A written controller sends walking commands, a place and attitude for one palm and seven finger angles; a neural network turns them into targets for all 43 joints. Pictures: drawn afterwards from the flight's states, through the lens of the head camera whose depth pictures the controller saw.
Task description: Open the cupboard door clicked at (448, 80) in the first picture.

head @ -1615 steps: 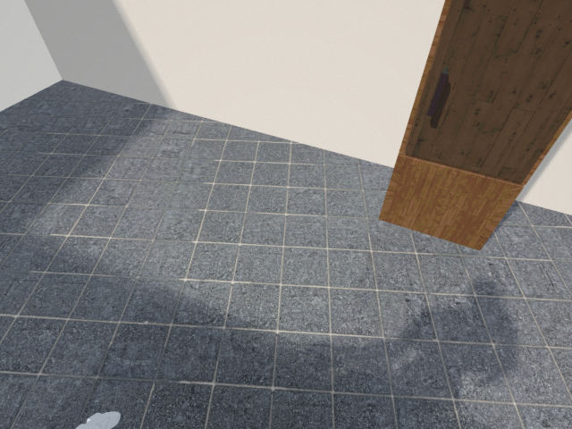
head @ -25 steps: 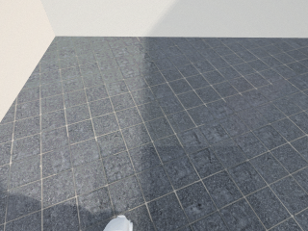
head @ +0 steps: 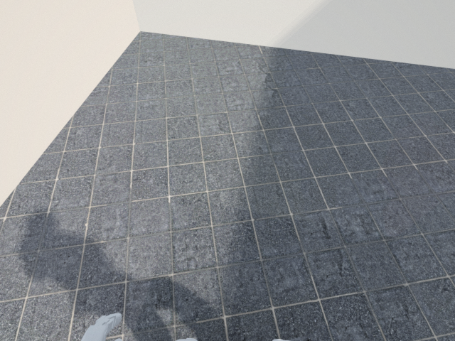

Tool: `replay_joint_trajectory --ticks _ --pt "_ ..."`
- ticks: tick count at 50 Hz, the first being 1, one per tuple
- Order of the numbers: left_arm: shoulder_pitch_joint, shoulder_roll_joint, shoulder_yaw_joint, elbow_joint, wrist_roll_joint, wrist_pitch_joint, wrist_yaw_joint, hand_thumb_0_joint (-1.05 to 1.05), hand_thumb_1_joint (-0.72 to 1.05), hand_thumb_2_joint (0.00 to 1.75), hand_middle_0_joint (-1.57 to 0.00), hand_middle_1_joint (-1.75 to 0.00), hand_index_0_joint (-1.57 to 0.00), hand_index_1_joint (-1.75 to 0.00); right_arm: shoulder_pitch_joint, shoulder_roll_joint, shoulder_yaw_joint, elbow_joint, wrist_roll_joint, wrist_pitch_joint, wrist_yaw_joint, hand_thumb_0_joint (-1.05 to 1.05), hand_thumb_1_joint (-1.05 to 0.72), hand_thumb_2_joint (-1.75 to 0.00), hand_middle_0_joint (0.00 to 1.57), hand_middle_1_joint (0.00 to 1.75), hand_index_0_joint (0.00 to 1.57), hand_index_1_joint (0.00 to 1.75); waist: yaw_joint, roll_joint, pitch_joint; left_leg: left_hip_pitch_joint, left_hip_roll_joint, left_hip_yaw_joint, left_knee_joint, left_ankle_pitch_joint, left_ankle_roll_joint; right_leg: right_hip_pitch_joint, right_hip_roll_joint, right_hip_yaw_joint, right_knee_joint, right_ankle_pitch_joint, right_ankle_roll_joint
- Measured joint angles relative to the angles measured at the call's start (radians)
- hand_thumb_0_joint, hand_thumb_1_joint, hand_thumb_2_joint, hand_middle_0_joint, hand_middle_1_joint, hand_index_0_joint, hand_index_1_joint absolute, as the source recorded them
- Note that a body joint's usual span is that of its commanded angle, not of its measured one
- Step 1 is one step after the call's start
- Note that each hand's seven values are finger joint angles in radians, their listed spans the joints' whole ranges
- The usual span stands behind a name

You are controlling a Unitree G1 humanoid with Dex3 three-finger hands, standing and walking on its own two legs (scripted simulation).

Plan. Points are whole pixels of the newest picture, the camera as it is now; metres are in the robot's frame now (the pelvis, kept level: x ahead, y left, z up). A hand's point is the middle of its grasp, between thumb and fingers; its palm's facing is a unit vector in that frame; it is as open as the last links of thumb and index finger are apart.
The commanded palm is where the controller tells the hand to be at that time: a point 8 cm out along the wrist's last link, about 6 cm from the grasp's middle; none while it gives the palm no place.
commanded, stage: turn to face it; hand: left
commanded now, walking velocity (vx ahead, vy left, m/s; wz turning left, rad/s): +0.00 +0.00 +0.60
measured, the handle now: out of the picture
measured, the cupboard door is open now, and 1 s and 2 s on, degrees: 42 42 42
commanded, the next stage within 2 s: none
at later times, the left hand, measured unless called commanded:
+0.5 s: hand out of the picture +0.01 +0.19 -0.18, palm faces +0.36 -0.89 -0.27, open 7.4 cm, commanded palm none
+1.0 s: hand out of the picture +0.00 +0.10 -0.17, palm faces +0.63 -0.74 -0.22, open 7.4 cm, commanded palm none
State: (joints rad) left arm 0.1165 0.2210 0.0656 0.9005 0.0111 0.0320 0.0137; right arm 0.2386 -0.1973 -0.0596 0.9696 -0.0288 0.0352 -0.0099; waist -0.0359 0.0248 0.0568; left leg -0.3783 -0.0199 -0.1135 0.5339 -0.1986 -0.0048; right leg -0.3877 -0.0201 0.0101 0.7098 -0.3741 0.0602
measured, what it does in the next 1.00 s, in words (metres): steps to the right, turning left: right foot, then left foot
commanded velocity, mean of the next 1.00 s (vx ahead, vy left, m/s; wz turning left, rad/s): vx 0.00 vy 0.00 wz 0.60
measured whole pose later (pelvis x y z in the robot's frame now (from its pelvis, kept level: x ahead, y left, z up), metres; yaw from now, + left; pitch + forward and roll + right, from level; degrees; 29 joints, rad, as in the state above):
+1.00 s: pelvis +0.07 -0.08 +0.00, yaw +39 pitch +0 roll +2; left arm 0.23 0.20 0.03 0.88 0.03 0.02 0.01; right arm 0.11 -0.24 -0.07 0.90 -0.01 0.07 0.03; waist 0.01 -0.05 0.11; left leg -0.34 0.01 0.10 0.71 -0.40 -0.05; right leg -0.23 -0.15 -0.22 0.59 -0.34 0.01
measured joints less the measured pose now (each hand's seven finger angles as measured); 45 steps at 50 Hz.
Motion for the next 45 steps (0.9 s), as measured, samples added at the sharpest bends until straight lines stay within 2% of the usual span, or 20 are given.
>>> replay_joint_trajectory --ticks 2,4,5,7,9,12,16,18,19,20,21,23,26,30,34,36,38,40,42,45 --pt "0.006 0.012 -0.002 -0.021 0.002 -0.017 0.001 0.01 0.91 0.9 -0.2 -0.3 -0.2 -0.3 0.012 -0.009 -0.011 -0.007 0.008 0.009 0.002 0.01 -0.91 -0.89 0.2 0.3 0.21 0.3 0.004 -0.014 -0.016 -0.029 -0.016 -0.01 0.056 -0.044 -0.013 0.072 -0.006 -0.002 -0.155 0.058 -0.024" --pt "0.004 -0.001 -0.009 -0.023 0.008 -0.024 0.007 0.01 0.91 0.9 -0.2 -0.3 -0.2 -0.3 -0.003 -0.034 -0.026 -0.002 0.01 0.02 0.004 0.01 -0.91 -0.89 0.2 0.3 0.21 0.3 0.005 0.002 -0.005 -0.086 -0.013 0.012 0.24 -0.217 -0.021 0.076 -0.008 -0.027 -0.13 0.061 -0.051" --pt "0.009 -0.009 -0.015 -0.023 0.01 -0.024 0.009 0.01 0.91 0.9 -0.2 -0.3 -0.2 -0.3 -0.007 -0.046 -0.033 -0.005 0.009 0.024 0.006 0.01 -0.91 -0.89 0.2 0.3 0.21 0.3 0.001 0.006 -0.001 -0.116 -0.012 0.034 0.349 -0.254 -0.025 0.09 -0.017 -0.044 -0.13 0.056 -0.056" --pt "0.025 -0.021 -0.021 -0.022 0.01 -0.021 0.012 0.01 0.91 0.9 -0.2 -0.3 -0.2 -0.3 -0.016 -0.063 -0.04 -0.009 0.008 0.03 0.011 0.01 -0.91 -0.89 0.2 0.3 0.2 0.3 -0.003 -0.001 0.001 -0.152 0.0 0.088 0.508 -0.269 -0.038 0.123 -0.04 -0.07 -0.151 0.054 -0.06" --pt "0.041 -0.025 -0.026 -0.018 0.009 -0.019 0.012 0.01 0.91 0.9 -0.2 -0.3 -0.2 -0.3 -0.026 -0.069 -0.04 -0.017 0.009 0.034 0.017 0.01 -0.91 -0.89 0.2 0.3 0.2 0.3 -0.006 -0.021 0.003 -0.15 0.02 0.133 0.545 -0.259 -0.052 0.153 -0.063 -0.095 -0.175 0.055 -0.061" --pt "0.06 -0.025 -0.031 -0.014 0.011 -0.021 0.008 0.01 0.91 0.9 -0.2 -0.3 -0.2 -0.3 -0.051 -0.069 -0.035 -0.032 0.012 0.035 0.026 0.01 -0.91 -0.89 0.19 0.29 0.2 0.3 0.001 -0.051 0.013 -0.108 0.04 0.174 0.448 -0.241 -0.061 0.182 -0.09 -0.135 -0.19 0.048 -0.061" --pt "0.084 -0.017 -0.032 -0.01 0.014 -0.023 0.002 0.01 0.9 0.9 -0.21 -0.3 -0.2 -0.3 -0.097 -0.067 -0.022 -0.055 0.015 0.03 0.032 0.01 -0.91 -0.9 0.19 0.29 0.2 0.3 0.024 -0.074 0.038 -0.03 0.044 0.205 0.259 -0.226 -0.053 0.188 -0.114 -0.19 -0.152 0.011 -0.055" --pt "0.101 -0.006 -0.028 -0.005 0.011 -0.02 -0.002 0.01 0.9 0.9 -0.21 -0.3 -0.2 -0.3 -0.117 -0.066 -0.016 -0.071 0.013 0.023 0.033 0.01 -0.91 -0.9 0.19 0.29 0.2 0.3 0.032 -0.082 0.045 0.021 0.036 0.218 0.146 -0.164 -0.041 0.176 -0.127 -0.216 -0.102 -0.022 -0.047" --pt "0.115 0.0 -0.026 -0.004 0.007 -0.017 -0.003 0.01 0.9 0.9 -0.21 -0.3 -0.2 -0.3 -0.121 -0.07 -0.012 -0.084 0.012 0.015 0.035 0.01 -0.91 -0.9 0.19 0.29 0.2 0.3 0.033 -0.078 0.04 0.053 0.037 0.22 0.077 -0.077 -0.028 0.158 -0.13 -0.228 -0.053 -0.046 -0.041" --pt "0.121 0.008 -0.023 0.001 0.003 -0.009 -0.005 0.01 0.9 0.9 -0.21 -0.3 -0.2 -0.3 -0.125 -0.071 -0.012 -0.094 0.008 0.004 0.034 0.01 -0.91 -0.9 0.19 0.29 0.2 0.3 0.029 -0.076 0.032 0.048 0.034 0.209 0.068 -0.066 0.012 0.12 -0.13 -0.219 0.035 -0.089 -0.023" --pt "0.116 0.022 -0.02 0.009 0.001 0.005 -0.004 0.01 0.9 0.9 -0.21 -0.3 -0.2 -0.3 -0.131 -0.064 -0.01 -0.098 0.008 -0.005 0.031 0.01 -0.91 -0.89 0.19 0.29 0.2 0.3 0.03 -0.087 0.036 0.029 0.025 0.199 0.099 -0.085 0.027 0.077 -0.123 -0.176 0.14 -0.144 -0.01" --pt "0.105 0.043 -0.009 0.015 0.004 0.029 0.003 0.01 0.91 0.9 -0.21 -0.3 -0.2 -0.3 -0.132 -0.052 0.001 -0.104 0.005 -0.012 0.026 0.0 -0.91 -0.89 0.19 0.29 0.2 0.3 0.041 -0.099 0.04 0.02 0.021 0.181 0.121 -0.115 0.026 -0.001 -0.095 -0.105 0.311 -0.188 0.003" --pt "0.081 0.056 0.001 0.017 0.006 0.04 0.001 0.01 0.91 0.9 -0.2 -0.3 -0.2 -0.3 -0.12 -0.04 0.011 -0.105 0.002 -0.01 0.011 0.0 -0.91 -0.89 0.2 0.3 0.2 0.3 0.046 -0.086 0.04 0.031 0.021 0.141 0.078 -0.092 0.004 -0.075 -0.07 -0.052 0.404 -0.13 0.015" --pt "0.061 0.052 0.0 -0.01 0.002 0.032 -0.007 0.01 0.91 0.9 -0.2 -0.3 -0.2 -0.3 -0.109 -0.04 0.013 -0.093 -0.001 0.001 0.009 0.0 -0.91 -0.89 0.2 0.3 0.21 0.3 0.047 -0.043 0.043 0.045 0.028 0.086 0.032 -0.059 -0.013 -0.072 -0.054 -0.024 0.271 -0.098 0.016" --pt "0.063 0.047 -0.004 -0.04 0.001 0.007 -0.012 0.01 0.91 0.9 -0.2 -0.3 -0.2 -0.3 -0.095 -0.043 0.004 -0.085 0.003 0.019 0.014 0.01 -0.9 -0.89 0.2 0.3 0.21 0.3 0.04 -0.01 0.032 0.022 0.028 0.031 0.069 -0.074 -0.044 0.034 -0.033 -0.031 -0.028 -0.003 0.009" --pt "0.067 0.035 -0.008 -0.045 0.01 -0.01 -0.006 0.01 0.91 0.9 -0.2 -0.3 -0.2 -0.3 -0.095 -0.052 -0.009 -0.077 0.011 0.029 0.016 0.01 -0.9 -0.89 0.2 0.3 0.21 0.3 0.041 0.005 0.031 -0.025 0.02 0.02 0.192 -0.195 -0.035 0.047 -0.033 -0.05 -0.057 0.027 -0.034" --pt "0.072 0.012 -0.019 -0.045 0.013 -0.014 0.0 0.01 0.91 0.9 -0.2 -0.3 -0.2 -0.3 -0.096 -0.066 -0.021 -0.068 0.011 0.04 0.019 0.01 -0.91 -0.89 0.2 0.3 0.21 0.3 0.034 0.016 0.037 -0.086 0.005 0.042 0.404 -0.29 -0.03 0.066 -0.05 -0.083 -0.052 0.027 -0.059" --pt "0.086 -0.006 -0.026 -0.044 0.012 -0.014 0.005 0.01 0.91 0.9 -0.2 -0.3 -0.2 -0.3 -0.1 -0.071 -0.026 -0.059 0.009 0.045 0.024 0.01 -0.91 -0.89 0.2 0.3 0.2 0.3 0.032 0.008 0.038 -0.122 0.007 0.086 0.553 -0.291 -0.039 0.095 -0.067 -0.104 -0.087 0.038 -0.065" --pt "0.099 -0.017 -0.03 -0.039 0.013 -0.012 0.007 0.01 0.91 0.9 -0.2 -0.3 -0.2 -0.3 -0.105 -0.067 -0.027 -0.057 0.011 0.048 0.03 0.01 -0.91 -0.89 0.2 0.3 0.2 0.3 0.027 -0.012 0.038 -0.121 0.016 0.125 0.576 -0.277 -0.049 0.123 -0.084 -0.125 -0.128 0.054 -0.066" --pt "0.11 -0.025 -0.035 -0.033 0.014 -0.013 0.006 0.01 0.91 0.9 -0.21 -0.3 -0.2 -0.3 -0.111 -0.055 -0.022 -0.06 0.014 0.044 0.036 0.01 -0.91 -0.89 0.2 0.3 0.2 0.3 0.026 -0.044 0.041 -0.074 0.03 0.169 0.448 -0.261 -0.059 0.15 -0.105 -0.161 -0.166 0.066 -0.065"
